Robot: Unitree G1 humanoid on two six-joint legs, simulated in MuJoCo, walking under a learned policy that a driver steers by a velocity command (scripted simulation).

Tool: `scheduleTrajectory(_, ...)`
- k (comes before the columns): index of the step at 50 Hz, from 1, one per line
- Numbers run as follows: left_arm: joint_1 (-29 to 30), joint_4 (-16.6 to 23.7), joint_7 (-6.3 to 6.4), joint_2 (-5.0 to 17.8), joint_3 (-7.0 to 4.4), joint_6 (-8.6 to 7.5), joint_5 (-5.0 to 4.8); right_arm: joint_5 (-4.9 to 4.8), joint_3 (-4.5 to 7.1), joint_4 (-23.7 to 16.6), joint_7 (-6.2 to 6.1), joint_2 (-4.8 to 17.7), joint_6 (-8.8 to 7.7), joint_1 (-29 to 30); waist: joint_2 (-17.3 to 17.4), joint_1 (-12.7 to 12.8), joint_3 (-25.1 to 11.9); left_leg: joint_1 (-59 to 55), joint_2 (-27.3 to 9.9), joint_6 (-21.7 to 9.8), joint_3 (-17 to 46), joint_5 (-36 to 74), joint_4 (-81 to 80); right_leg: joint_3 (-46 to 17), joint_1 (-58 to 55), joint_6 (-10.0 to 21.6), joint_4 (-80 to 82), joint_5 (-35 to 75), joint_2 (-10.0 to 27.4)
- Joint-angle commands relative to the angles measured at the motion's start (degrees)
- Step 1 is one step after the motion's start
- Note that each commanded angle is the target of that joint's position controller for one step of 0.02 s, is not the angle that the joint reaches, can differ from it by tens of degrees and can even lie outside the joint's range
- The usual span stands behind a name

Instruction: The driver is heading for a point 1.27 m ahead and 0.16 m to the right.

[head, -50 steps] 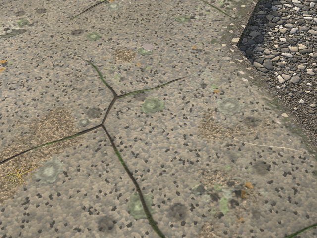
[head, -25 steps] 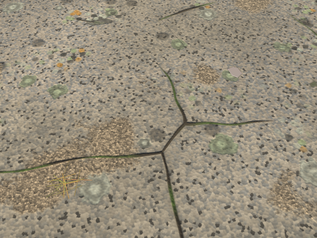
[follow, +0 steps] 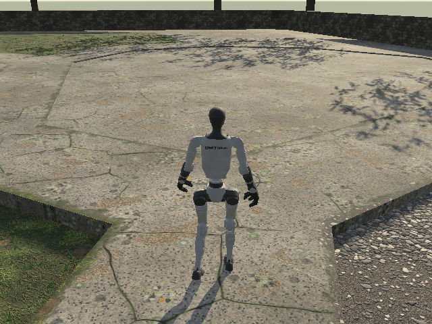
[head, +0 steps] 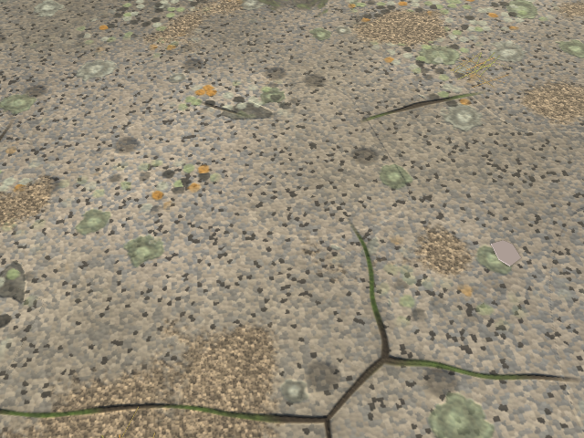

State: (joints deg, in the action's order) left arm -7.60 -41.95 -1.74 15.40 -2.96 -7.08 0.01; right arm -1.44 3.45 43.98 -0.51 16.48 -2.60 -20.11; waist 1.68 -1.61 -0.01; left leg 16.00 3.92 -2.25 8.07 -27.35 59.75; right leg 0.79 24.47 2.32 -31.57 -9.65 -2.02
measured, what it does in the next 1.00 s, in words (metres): walks ahead: left foot, then right foot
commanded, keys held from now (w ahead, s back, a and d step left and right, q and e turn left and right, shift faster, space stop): w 1.00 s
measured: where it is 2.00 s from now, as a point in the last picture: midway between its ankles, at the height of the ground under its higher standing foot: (303, 334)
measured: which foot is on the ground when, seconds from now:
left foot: up 0.00-0.42, down 0.44-0.98, up 1.00-1.00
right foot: down 0.00-0.46, up 0.48-0.94, down 0.96-1.00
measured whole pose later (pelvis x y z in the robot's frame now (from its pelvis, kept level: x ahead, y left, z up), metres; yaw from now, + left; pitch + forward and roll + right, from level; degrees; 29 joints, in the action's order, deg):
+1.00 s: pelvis +0.55 +0.00 +0.00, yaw +1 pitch +3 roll +1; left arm -2.7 -42.8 -2.3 15.2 -2.0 -5.2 -0.2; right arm -0.6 3.5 50.4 -0.3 17.0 -2.7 -21.9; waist 0.1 -3.4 1.3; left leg 5.3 -0.5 -0.2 0.0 -26.1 39.4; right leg 1.9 28.2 2.5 -32.3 -6.5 0.7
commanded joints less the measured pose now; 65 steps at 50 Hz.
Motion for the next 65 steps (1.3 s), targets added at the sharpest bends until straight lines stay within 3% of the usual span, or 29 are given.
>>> scheduleTrajectory(1,-9.0,0.3,0.26,7.2,-1.92,0.80,0.15,0.67,1.26,-7.0,0.05,7.2,-1.60,5.9,-5.1,5.3,-1.0,28.6,-6.5,0.0,-1.3,5.5,11.1,-28.5,-24.1,10.7,17.6,-13.5,18.7)
scheduleTrajectory(3,-6.7,0.2,0.37,5.5,-1.19,0.72,0.69,1.01,1.35,-6.7,0.33,5.5,-1.48,4.9,-7.2,2.6,0.1,23.2,-9.3,0.2,-2.1,9.8,5.3,-21.7,-17.6,9.7,19.9,-4.6,15.1)
scheduleTrajectory(6,-7.9,-1.0,0.63,7.0,-1.54,0.34,-0.08,1.11,0.79,-6.9,0.36,3.2,-1.17,5.3,-7.1,2.1,-0.1,22.8,-10.1,1.5,-4.0,13.0,-0.9,-15.9,-16.2,11.0,22.2,5.1,14.3)
scheduleTrajectory(12,-11.9,-3.7,1.37,9.3,-1.99,1.42,-0.99,0.96,-0.27,-9.2,1.08,1.1,-1.98,15.8,-5.6,5.5,1.5,20.3,-8.8,2.9,-6.7,29.3,-21.5,-7.2,-17.5,9.1,23.2,12.2,12.0)
scheduleTrajectory(17,-16.3,-6.4,1.55,10.1,-2.07,2.85,-1.35,0.24,-0.21,-11.7,2.53,1.7,-2.66,22.7,-5.8,7.1,3.6,20.0,-7.0,1.3,-7.5,28.3,-28.8,-7.9,-24.1,8.3,20.3,13.9,15.3)
scheduleTrajectory(19,-16.0,-6.9,1.85,11.0,-2.39,3.51,-1.42,0.31,0.17,-11.9,2.97,2.8,-2.93,21.9,-6.5,5.6,2.9,17.5,-6.2,-0.3,-7.8,24.3,-30.8,-8.1,-27.0,7.3,17.4,19.4,16.5)
scheduleTrajectory(21,-14.1,-6.7,2.14,11.6,-2.45,3.99,-1.52,0.79,1.76,-9.4,2.64,5.7,-3.00,12.5,-6.6,-0.2,-3.0,2.8,-3.3,-2.9,-10.5,24.1,-33.7,-5.1,-26.2,5.4,6.4,35.6,14.1)
scheduleTrajectory(22,-13.7,-5.9,2.28,10.0,-1.73,3.94,-0.92,1.19,3.03,-7.0,2.05,8.7,-2.86,3.1,-5.2,-4.3,-9.8,-12.5,-6.6,-5.4,-7.5,26.2,-31.7,-3.0,-19.1,3.5,-5.3,32.7,11.4)
scheduleTrajectory(23,-17.8,-3.9,2.11,4.6,0.09,3.01,0.15,2.52,4.28,-6.1,1.49,14.6,-2.52,-4.6,6.1,-4.6,-19.5,-35.8,-21.7,-12.8,14.1,25.1,-30.6,0.3,1.8,-0.2,-27.4,10.1,4.4)
scheduleTrajectory(24,-19.3,-4.7,1.66,3.8,0.68,1.78,-0.39,1.34,3.77,-4.9,1.67,12.5,-2.12,-6.4,14.3,-4.3,-24.7,-41.3,-27.5,-18.0,33.2,16.8,-39.0,-5.1,13.7,-1.4,-39.3,-23.0,-0.6)
scheduleTrajectory(25,-14.9,-3.8,1.22,9.2,-0.83,0.99,-1.83,0.93,2.53,-5.1,1.65,9.1,-1.92,-3.5,8.9,-4.8,-16.2,-35.3,-25.2,-15.4,27.8,11.2,-40.9,-7.4,19.7,-0.8,-43.6,-21.6,3.1)
scheduleTrajectory(26,-10.1,-2.5,1.03,9.5,-0.86,0.64,-2.35,0.94,1.94,-5.5,1.52,7.5,-1.82,0.2,5.7,-3.7,-9.4,-27.0,-22.7,-13.4,19.8,12.5,-42.2,-5.6,20.5,-0.4,-42.2,-16.5,5.8)
scheduleTrajectory(27,-8.0,-2.1,1.14,8.7,-0.85,0.75,-1.62,1.34,1.45,-5.5,1.74,6.2,-1.87,3.6,2.1,-1.8,-4.6,-18.7,-20.1,-12.4,14.5,16.7,-44.4,-4.5,18.7,-0.7,-38.5,-12.4,7.7)
scheduleTrajectory(28,-8.0,-2.4,1.33,8.4,-1.20,1.30,-0.82,1.75,0.99,-5.7,1.94,4.7,-2.19,5.9,2.4,0.1,-2.5,-13.1,-18.2,-11.6,10.9,20.5,-46.4,-4.8,15.5,-1.1,-35.1,-9.5,9.3)
scheduleTrajectory(32,-9.0,-2.6,1.66,5.1,-0.67,3.31,-0.34,1.48,1.46,-4.0,2.01,5.9,-3.46,6.9,2.8,3.1,-0.5,-5.0,-16.6,-12.7,3.8,27.7,-51.5,-4.2,11.8,-3.1,-28.6,-3.5,10.3)
scheduleTrajectory(38,3.3,0.4,0.79,3.2,0.26,2.46,-0.29,0.92,1.97,-0.7,0.81,8.3,-2.87,2.3,1.2,-0.7,2.5,-6.0,-13.9,-9.9,-3.8,28.5,-52.7,-2.2,10.7,-3.5,-7.0,14.7,8.3)
scheduleTrajectory(43,9.8,3.2,-0.58,4.4,0.21,1.88,-0.86,0.21,2.38,2.6,0.47,9.5,-1.64,-2.2,1.6,-2.4,3.8,-14.8,-17.7,-8.8,-2.5,28.2,-49.2,-2.5,11.6,-1.5,0.5,11.9,6.7)
scheduleTrajectory(46,6.2,2.7,-0.96,6.4,-0.55,1.52,-0.71,0.12,2.71,3.4,0.06,10.4,-0.67,-1.3,3.0,0.6,1.4,-18.6,-18.5,-7.0,-2.5,39.3,-43.0,-0.6,4.9,0.9,3.1,5.6,4.6)
scheduleTrajectory(47,0.0,0.9,-0.71,8.0,-1.57,1.47,-0.53,0.17,2.49,3.4,-0.07,10.0,-0.32,-0.5,2.6,4.0,-2.3,-17.8,-16.2,-5.7,-4.6,47.7,-35.5,1.3,-4.0,2.3,4.6,5.7,2.8)
scheduleTrajectory(48,-9.5,-1.6,-0.17,11.3,-2.97,1.51,-0.23,0.82,1.56,2.9,-0.27,7.9,-0.19,-0.9,0.7,7.6,-9.5,-11.5,-13.1,-3.8,-7.1,45.3,-23.0,-1.4,-19.0,4.7,2.5,7.9,5.6)
scheduleTrajectory(49,-16.3,-2.6,0.21,17.1,-4.39,1.87,0.68,1.32,-0.27,1.2,0.10,2.5,-1.15,-6.9,-10.9,6.9,-18.8,11.3,-5.3,0.7,-10.7,25.8,-0.3,-24.6,-42.8,13.2,2.9,2.1,20.2)
scheduleTrajectory(50,-18.6,-3.4,0.08,14.2,-3.67,2.26,-0.52,1.21,-0.55,2.1,0.28,2.4,-2.31,-6.5,-16.9,8.0,-22.7,22.0,-0.7,1.6,-4.2,-5.4,10.3,-41.9,-47.6,16.4,12.0,-5.9,24.3)
scheduleTrajectory(51,-14.6,-2.7,0.16,11.4,-2.45,2.30,-0.56,-0.24,0.88,1.0,0.67,7.6,-3.11,-2.0,-12.4,8.0,-14.5,27.3,-3.9,1.1,-1.5,-4.4,15.1,-36.0,-41.3,14.0,13.4,-4.8,23.2)
scheduleTrajectory(52,-9.9,-1.6,0.34,10.0,-1.94,2.39,-0.05,-0.62,0.89,0.1,0.61,7.9,-3.35,1.8,-8.8,6.4,-8.6,26.8,-6.6,0.9,-3.4,-0.3,14.1,-27.6,-32.8,12.5,13.3,5.5,21.6)
scheduleTrajectory(53,-6.1,-1.3,0.16,8.0,-1.36,2.32,0.37,0.33,0.95,0.0,0.28,7.4,-3.09,3.6,-5.2,4.4,-4.5,24.2,-8.4,1.4,-4.6,2.8,10.6,-20.7,-24.7,11.7,13.9,17.7,19.1)
scheduleTrajectory(55,-2.9,-1.5,-0.14,5.8,-0.81,1.81,0.93,1.11,1.18,1.1,-0.24,5.8,-1.40,1.1,-6.6,0.8,-3.8,15.8,-10.2,2.4,-4.4,5.4,5.4,-12.9,-15.9,10.7,15.3,31.2,16.1)
scheduleTrajectory(58,-1.5,-3.0,0.42,6.8,-1.02,1.38,1.04,1.50,0.57,1.3,-0.81,3.0,0.23,0.5,-6.7,-1.2,-3.9,11.9,-9.6,4.2,-5.4,10.6,-2.8,-6.6,-11.4,11.7,17.1,40.7,14.6)
scheduleTrajectory(61,-1.4,-4.4,1.31,7.6,-1.15,2.19,0.85,1.79,-0.10,0.8,-0.67,1.8,0.36,5.0,-6.8,0.1,-4.5,8.4,-9.0,4.3,-6.5,20.7,-15.2,-1.9,-11.2,10.0,17.3,39.9,12.3)
scheduleTrajectory(65,-4.1,-7.3,1.56,8.3,-1.10,3.37,0.48,1.52,0.20,0.1,-0.28,3.1,0.55,10.1,-6.4,2.4,-4.3,6.1,-7.7,3.8,-6.2,25.0,-23.9,-3.1,-14.9,9.4,16.2,32.4,13.4)
Velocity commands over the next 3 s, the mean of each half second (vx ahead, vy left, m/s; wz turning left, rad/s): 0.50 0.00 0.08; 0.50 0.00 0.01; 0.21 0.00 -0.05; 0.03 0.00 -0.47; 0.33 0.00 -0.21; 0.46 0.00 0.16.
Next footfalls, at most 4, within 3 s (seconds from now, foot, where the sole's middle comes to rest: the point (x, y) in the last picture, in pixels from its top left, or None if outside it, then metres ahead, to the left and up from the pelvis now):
0.44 left None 0.40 0.14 -0.76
0.96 right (344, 350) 0.70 -0.10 -0.76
1.38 left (250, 306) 0.83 0.13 -0.76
1.74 right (353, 332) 0.74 -0.13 -0.76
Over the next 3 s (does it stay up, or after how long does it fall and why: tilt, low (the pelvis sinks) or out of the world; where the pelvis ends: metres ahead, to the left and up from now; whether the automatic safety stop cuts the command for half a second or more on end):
stays up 1.07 -0.22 0.02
